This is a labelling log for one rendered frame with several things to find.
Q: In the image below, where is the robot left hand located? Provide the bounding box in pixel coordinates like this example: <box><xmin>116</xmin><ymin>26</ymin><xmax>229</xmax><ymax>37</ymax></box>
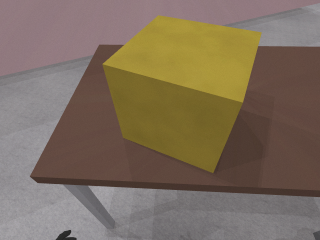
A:
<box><xmin>56</xmin><ymin>230</ymin><xmax>77</xmax><ymax>240</ymax></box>

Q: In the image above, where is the carton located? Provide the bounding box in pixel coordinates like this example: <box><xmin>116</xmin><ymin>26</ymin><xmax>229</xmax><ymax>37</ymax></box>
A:
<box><xmin>102</xmin><ymin>15</ymin><xmax>262</xmax><ymax>173</ymax></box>

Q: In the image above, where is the table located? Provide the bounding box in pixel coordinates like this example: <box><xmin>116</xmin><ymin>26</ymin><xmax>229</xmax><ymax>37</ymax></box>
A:
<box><xmin>30</xmin><ymin>44</ymin><xmax>320</xmax><ymax>240</ymax></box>

